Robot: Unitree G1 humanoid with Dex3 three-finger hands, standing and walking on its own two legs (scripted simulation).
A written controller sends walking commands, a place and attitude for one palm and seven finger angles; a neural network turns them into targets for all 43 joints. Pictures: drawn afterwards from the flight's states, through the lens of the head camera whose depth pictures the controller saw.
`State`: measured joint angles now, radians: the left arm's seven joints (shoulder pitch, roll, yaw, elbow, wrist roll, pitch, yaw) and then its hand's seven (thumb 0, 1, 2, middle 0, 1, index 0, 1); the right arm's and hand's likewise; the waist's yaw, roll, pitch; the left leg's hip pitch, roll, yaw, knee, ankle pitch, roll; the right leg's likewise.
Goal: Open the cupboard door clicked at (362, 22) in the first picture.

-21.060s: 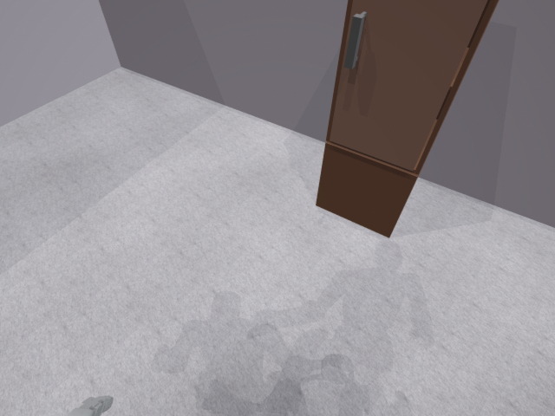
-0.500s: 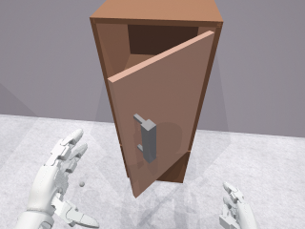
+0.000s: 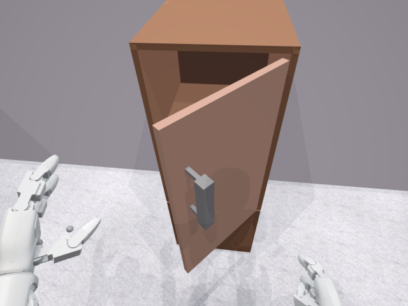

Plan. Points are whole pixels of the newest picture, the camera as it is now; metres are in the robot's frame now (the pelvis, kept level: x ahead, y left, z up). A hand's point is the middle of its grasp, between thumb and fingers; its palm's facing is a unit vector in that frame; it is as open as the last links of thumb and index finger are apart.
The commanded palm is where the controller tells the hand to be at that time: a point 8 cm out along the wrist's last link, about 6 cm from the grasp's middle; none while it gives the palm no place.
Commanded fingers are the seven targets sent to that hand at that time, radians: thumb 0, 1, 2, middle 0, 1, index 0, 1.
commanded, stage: draw the hand back to the body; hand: left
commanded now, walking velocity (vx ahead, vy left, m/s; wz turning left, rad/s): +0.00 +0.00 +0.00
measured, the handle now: (198, 197) +0.32 +0.06 +0.06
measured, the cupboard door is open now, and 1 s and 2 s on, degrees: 49 49 49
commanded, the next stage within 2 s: step back with the hand held close in 0.58 s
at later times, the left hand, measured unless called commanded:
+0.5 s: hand (61, 227) +0.18 +0.24 +0.15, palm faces +0.44 -0.81 -0.40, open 7.5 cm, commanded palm +0.13 +0.28 +0.17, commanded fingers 0.00 0.90 0.90 -0.20 -0.30 -0.20 -0.30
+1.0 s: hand (61, 234) +0.17 +0.24 +0.15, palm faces +0.31 -0.80 -0.51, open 7.4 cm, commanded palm +0.11 +0.29 +0.17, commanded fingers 0.00 0.90 0.90 -0.20 -0.30 -0.20 -0.30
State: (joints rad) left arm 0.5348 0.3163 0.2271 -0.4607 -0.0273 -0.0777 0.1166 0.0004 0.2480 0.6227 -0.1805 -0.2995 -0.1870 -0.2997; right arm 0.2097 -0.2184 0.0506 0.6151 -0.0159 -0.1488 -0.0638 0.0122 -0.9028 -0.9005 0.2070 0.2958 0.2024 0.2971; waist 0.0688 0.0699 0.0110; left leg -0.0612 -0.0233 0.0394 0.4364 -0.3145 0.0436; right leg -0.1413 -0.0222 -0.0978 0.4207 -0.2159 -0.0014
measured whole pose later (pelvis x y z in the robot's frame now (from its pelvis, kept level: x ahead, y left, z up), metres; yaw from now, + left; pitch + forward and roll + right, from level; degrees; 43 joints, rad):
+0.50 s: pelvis -0.01 -0.02 +0.00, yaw -1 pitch -5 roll -1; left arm 0.47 0.33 0.32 -0.37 -0.05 -0.10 0.11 0.01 0.87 0.89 -0.20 -0.30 -0.21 -0.30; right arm 0.19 -0.23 0.02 0.65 -0.01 -0.12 -0.07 0.01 -0.90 -0.90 0.21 0.30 0.20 0.30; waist 0.07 0.07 0.05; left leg -0.02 0.00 0.04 0.38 -0.27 0.02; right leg -0.10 0.01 -0.10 0.36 -0.17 -0.03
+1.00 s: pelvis -0.04 -0.01 +0.00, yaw -1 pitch +0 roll +0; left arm 0.56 0.39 0.37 -0.47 -0.04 -0.16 0.10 0.02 0.89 0.90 -0.21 -0.30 -0.21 -0.30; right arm 0.16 -0.25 -0.01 0.59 0.00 -0.05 -0.07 0.01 -0.90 -0.90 0.21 0.30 0.20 0.30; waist 0.00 0.04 0.05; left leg -0.21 -0.01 0.06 0.46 -0.25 0.04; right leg -0.28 -0.01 -0.08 0.41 -0.13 -0.02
